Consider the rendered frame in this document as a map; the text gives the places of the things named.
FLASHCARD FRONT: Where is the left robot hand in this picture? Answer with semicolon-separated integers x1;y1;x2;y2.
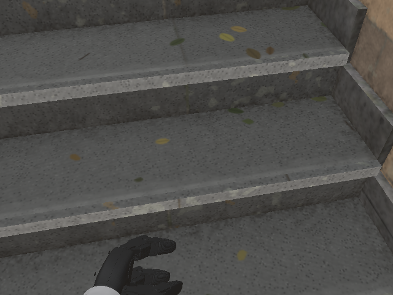
93;235;183;295

